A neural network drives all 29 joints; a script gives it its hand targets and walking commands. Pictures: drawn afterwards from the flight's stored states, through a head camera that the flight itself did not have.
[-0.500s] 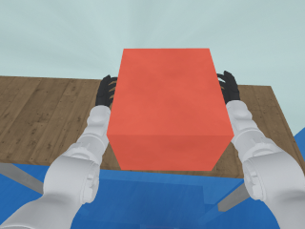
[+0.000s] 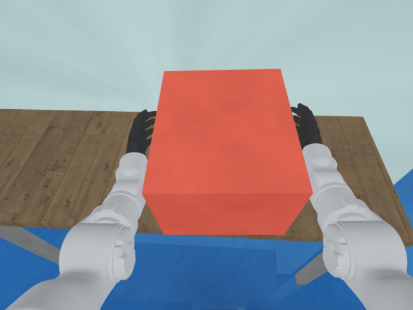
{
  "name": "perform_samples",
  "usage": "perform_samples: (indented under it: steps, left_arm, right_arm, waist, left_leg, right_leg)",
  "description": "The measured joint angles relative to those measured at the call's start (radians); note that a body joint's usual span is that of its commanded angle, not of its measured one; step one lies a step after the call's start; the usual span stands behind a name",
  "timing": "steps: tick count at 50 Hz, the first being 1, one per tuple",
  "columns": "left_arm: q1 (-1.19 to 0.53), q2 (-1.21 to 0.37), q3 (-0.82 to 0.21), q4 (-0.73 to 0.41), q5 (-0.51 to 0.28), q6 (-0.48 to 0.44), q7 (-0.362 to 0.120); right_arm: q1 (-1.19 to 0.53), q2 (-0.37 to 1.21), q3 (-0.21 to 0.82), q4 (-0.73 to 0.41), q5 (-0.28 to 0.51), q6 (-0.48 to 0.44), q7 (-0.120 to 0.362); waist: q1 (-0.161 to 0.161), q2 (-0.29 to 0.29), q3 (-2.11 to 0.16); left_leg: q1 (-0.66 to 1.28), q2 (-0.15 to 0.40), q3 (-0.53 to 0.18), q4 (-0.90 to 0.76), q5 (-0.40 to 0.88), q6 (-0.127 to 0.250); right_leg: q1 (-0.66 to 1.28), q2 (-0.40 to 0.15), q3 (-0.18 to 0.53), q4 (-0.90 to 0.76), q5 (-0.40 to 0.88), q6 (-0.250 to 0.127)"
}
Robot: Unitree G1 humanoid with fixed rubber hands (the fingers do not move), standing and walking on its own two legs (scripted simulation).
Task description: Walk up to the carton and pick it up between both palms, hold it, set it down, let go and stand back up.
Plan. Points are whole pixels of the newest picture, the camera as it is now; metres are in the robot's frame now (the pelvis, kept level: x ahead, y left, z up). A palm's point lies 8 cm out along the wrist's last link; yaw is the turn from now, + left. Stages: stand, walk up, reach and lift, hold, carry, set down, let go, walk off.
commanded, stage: reach and lift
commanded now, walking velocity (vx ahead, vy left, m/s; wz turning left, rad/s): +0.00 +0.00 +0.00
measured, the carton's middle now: (222, 151) +0.43 -0.03 +0.03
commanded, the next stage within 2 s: none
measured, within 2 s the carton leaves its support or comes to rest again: leaves its support in 0.44 s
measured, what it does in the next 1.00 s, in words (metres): stands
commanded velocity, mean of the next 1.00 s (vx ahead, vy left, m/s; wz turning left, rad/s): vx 0.00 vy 0.00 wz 0.00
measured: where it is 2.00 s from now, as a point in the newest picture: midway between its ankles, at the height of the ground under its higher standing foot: outside the picture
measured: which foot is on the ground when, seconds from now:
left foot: down 0.00-1.00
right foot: down 0.00-1.00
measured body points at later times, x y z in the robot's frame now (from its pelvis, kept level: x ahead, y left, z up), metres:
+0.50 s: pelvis +0.03 +0.01 +0.01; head +0.05 +0.01 +0.46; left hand +0.43 +0.14 +0.07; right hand +0.41 -0.21 +0.07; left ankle -0.01 +0.13 -0.74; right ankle +0.03 -0.10 -0.74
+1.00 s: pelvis +0.01 +0.01 +0.01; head +0.01 +0.03 +0.46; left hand +0.42 +0.16 +0.11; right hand +0.41 -0.19 +0.11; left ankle -0.01 +0.13 -0.74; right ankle +0.03 -0.10 -0.74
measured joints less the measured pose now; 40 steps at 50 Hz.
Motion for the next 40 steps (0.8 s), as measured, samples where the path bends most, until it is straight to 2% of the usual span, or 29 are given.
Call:
perform_samples:
  steps: [7,14,21,27,32,40]
  left_arm:
    - [0.094,-0.029,0.050,-0.043,0.048,-0.026,-0.027]
    - [0.130,-0.047,0.037,-0.120,0.044,0.023,-0.029]
    - [0.167,-0.065,0.013,-0.212,0.055,0.074,-0.005]
    - [0.205,-0.075,-0.008,-0.268,0.048,0.059,0.015]
    - [0.204,-0.078,-0.014,-0.302,0.040,0.043,0.020]
    - [0.146,-0.074,0.048,-0.287,0.116,0.086,-0.009]
  right_arm:
    - [0.097,0.031,-0.039,-0.075,-0.047,-0.008,0.027]
    - [0.142,0.035,-0.067,-0.128,-0.083,0.008,0.043]
    - [0.168,0.021,-0.045,-0.136,-0.047,-0.012,0.047]
    - [0.194,0.011,-0.002,-0.161,-0.007,-0.049,0.038]
    - [0.192,0.003,0.008,-0.168,-0.008,-0.089,0.028]
    - [0.136,0.009,-0.041,-0.100,-0.061,-0.102,0.023]
  waist:
    - [-0.024,0.010,0.030]
    - [-0.010,-0.013,0.043]
    - [-0.007,-0.016,0.045]
    - [0.001,-0.005,0.030]
    - [0.011,-0.003,0.029]
    - [0.026,-0.036,0.067]
  left_leg:
    - [0.131,-0.008,-0.003,-0.063,0.004,0.009]
    - [0.182,-0.012,0.019,-0.094,0.003,0.018]
    - [0.190,-0.006,0.025,-0.087,-0.010,0.019]
    - [0.185,-0.002,0.023,-0.073,-0.017,0.020]
    - [0.194,-0.008,0.014,-0.080,-0.007,0.022]
    - [0.260,-0.014,0.018,-0.131,0.031,0.024]
  right_leg:
    - [0.131,-0.008,-0.003,-0.056,-0.003,0.009]
    - [0.164,-0.013,0.018,-0.063,-0.011,0.017]
    - [0.186,-0.007,0.023,-0.088,-0.005,0.020]
    - [0.195,-0.002,0.020,-0.102,0.002,0.021]
    - [0.208,-0.008,0.011,-0.107,0.007,0.023]
    - [0.263,-0.015,0.013,-0.133,0.030,0.021]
